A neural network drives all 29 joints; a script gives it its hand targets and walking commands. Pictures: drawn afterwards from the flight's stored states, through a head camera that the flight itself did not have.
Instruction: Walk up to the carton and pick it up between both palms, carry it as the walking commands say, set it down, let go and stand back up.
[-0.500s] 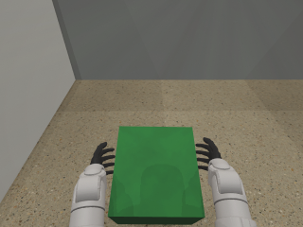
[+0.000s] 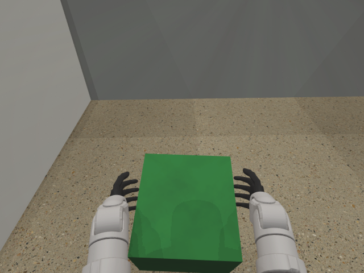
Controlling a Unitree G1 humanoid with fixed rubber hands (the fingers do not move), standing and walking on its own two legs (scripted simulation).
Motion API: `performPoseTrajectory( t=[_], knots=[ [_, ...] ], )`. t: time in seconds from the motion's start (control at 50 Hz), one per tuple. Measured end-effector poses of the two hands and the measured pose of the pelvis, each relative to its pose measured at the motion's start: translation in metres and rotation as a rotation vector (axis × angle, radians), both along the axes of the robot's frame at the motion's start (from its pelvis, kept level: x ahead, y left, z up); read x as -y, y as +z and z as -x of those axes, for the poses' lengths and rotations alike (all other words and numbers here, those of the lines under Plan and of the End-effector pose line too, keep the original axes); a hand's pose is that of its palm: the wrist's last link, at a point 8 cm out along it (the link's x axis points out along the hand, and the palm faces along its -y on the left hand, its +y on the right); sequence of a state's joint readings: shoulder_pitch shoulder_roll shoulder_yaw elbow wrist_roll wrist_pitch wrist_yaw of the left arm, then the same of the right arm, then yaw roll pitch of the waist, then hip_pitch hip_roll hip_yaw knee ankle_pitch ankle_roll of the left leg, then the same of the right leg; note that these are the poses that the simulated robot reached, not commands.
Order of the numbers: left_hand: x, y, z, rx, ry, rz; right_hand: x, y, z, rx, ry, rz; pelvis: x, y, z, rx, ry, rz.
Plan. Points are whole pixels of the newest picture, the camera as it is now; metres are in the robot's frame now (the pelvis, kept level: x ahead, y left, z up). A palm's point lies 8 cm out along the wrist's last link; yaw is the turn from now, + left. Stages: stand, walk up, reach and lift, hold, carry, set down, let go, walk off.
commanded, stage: set down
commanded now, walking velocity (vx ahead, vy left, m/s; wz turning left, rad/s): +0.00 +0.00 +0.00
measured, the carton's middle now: (185, 212) +0.31 +0.03 -0.04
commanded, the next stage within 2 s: none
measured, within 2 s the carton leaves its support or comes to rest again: neither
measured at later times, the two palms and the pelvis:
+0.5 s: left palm (124, 218) +0.29 +0.18 -0.04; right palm (247, 213) +0.31 -0.13 -0.04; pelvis -0.01 +0.00 -0.02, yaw +1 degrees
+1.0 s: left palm (132, 225) +0.32 +0.18 -0.13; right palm (239, 222) +0.34 -0.13 -0.13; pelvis -0.05 +0.01 -0.08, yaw +1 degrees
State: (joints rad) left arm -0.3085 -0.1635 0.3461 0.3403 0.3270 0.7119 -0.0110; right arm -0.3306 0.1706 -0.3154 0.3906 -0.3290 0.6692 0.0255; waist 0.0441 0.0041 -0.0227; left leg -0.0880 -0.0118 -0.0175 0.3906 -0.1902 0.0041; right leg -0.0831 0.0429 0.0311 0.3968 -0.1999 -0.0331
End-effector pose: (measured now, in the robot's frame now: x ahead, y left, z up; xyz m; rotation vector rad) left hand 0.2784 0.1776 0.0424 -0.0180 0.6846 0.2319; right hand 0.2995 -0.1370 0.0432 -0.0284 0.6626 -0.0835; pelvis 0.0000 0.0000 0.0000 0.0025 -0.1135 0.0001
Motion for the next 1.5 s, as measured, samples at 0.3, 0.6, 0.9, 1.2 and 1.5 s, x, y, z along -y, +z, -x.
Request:
performPoseTrajectory(
  t=[0.3,0.6,0.9,1.2,1.5],
  knots=[
    [-0.001,-0.049,-0.007,-0.063,-0.028,-0.014,-0.001,-0.048,-0.01,-0.062,0.009,0.028,-0.001,-0.004,-0.008,-0.114,0.007,0.002],
    [-0.003,-0.099,-0.017,-0.041,-0.002,-0.013,-0.006,-0.097,-0.015,-0.041,-0.041,0.015,-0.006,-0.027,0.018,-0.29,0.019,0.005],
    [-0.003,-0.158,-0.034,-0.033,-0.007,0.001,-0.005,-0.155,-0.031,-0.035,-0.046,0.004,-0.01,-0.068,0.046,-0.492,0.012,0.007],
    [-0.004,-0.207,-0.058,-0.034,-0.005,0.005,-0.006,-0.205,-0.053,-0.036,-0.053,-0.009,-0.008,-0.111,0.047,-0.654,0.006,0.004],
    [-0.004,-0.262,-0.073,-0.026,0.001,0.007,-0.008,-0.26,-0.069,-0.028,-0.08,-0.014,-0.007,-0.152,0.045,-0.794,0.005,0.007]
  ],
)
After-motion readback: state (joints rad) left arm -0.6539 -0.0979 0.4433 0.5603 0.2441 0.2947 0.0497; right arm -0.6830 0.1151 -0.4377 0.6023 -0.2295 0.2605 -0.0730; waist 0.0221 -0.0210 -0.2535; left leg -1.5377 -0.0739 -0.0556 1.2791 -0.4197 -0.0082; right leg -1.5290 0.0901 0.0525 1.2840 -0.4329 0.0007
